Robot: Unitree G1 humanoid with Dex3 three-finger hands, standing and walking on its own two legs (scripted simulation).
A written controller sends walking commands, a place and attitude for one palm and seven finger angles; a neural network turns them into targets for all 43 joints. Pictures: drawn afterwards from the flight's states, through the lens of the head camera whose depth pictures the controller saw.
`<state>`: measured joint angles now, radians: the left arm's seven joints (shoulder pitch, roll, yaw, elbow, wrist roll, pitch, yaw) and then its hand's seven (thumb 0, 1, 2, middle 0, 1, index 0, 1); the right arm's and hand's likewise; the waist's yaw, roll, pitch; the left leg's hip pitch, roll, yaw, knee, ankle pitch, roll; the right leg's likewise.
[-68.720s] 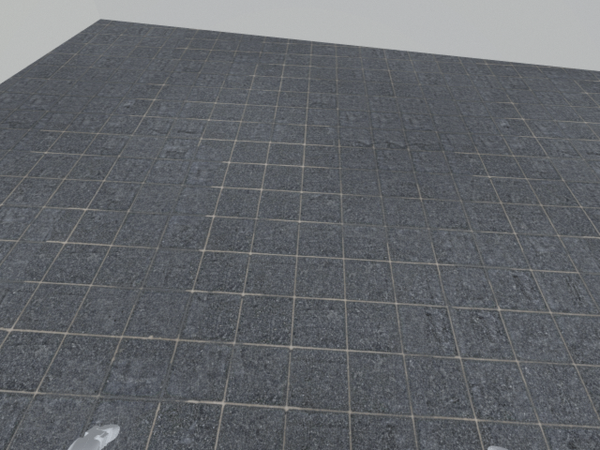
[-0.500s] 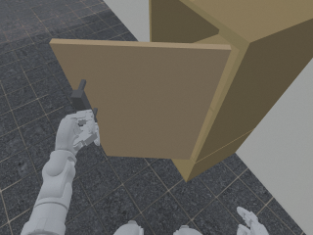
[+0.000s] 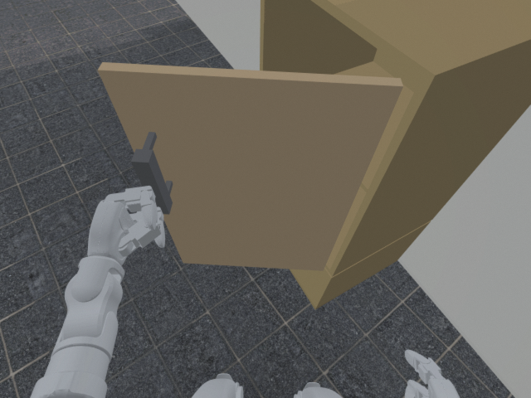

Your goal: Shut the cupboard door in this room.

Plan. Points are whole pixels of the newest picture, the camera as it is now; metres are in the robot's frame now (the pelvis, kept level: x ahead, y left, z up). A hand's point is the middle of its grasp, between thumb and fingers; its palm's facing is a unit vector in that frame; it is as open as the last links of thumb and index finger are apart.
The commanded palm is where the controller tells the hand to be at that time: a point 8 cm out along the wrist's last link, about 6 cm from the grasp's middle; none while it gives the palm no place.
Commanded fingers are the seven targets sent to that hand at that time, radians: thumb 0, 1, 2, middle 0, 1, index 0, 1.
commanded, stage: push the door shut along its arc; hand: left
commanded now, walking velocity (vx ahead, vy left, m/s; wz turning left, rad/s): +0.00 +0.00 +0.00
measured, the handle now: (157, 174) +0.45 +0.20 +0.05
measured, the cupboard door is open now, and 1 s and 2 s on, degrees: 58 43 28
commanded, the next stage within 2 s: pull the fist back off the door in 1.82 s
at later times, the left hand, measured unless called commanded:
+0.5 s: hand (176, 191) +0.41 +0.16 +0.06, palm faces -0.18 -0.98 -0.04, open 3.3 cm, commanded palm +0.40 +0.20 +0.06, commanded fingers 0.00 0.90 0.90 -1.30 -1.50 -1.30 -1.50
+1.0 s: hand (199, 168) +0.46 +0.13 +0.06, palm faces -0.30 -0.95 -0.05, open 3.1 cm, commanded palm +0.46 +0.17 +0.06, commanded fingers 0.00 0.90 0.90 -1.30 -1.50 -1.30 -1.50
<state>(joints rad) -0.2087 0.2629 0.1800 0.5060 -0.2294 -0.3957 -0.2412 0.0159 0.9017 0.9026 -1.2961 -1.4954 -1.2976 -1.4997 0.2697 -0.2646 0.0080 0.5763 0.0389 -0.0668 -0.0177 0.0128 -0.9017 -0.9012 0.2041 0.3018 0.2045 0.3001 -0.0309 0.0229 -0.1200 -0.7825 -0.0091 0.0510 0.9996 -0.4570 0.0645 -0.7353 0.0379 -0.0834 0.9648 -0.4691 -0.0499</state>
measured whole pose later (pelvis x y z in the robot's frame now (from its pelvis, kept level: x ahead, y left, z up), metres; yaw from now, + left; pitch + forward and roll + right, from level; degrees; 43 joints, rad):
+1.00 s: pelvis -0.01 +0.00 -0.02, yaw +0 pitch +19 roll -3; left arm -0.85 0.40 0.19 1.11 -0.16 -0.40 -0.41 0.02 0.90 0.90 -1.30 -1.50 -1.30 -1.50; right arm 0.34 -0.29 0.02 0.65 0.03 -0.02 -0.01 0.01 -0.90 -0.90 0.21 0.30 0.21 0.30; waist -0.13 0.04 -0.11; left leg -0.97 0.00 0.03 1.09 -0.46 0.07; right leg -0.91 0.04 -0.11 1.04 -0.47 -0.05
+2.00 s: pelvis -0.01 +0.00 -0.04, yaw -1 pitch +27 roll -4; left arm -1.24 0.46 0.25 1.29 -0.12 -0.22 -0.34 0.04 0.95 0.97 -1.30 -1.50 -1.30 -1.50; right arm 0.38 -0.28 0.03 0.68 -0.01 -0.08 0.00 0.01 -0.90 -0.90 0.21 0.30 0.21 0.30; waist -0.22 0.06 -0.13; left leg -1.18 0.02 0.02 1.22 -0.51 0.06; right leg -1.11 0.06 -0.12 1.14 -0.51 -0.07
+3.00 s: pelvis -0.01 -0.03 -0.01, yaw -1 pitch +19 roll +0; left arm -0.80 0.20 0.23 1.09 -0.07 -0.47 0.06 0.02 0.90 0.90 -1.30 -1.49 -1.30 -1.50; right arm 0.32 -0.24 0.00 0.62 -0.01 0.01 0.05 0.01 -0.90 -0.90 0.20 0.30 0.20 0.30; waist -0.13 0.03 -0.14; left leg -0.91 0.01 0.06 1.02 -0.44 0.03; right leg -0.88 0.06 -0.07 1.01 -0.46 -0.08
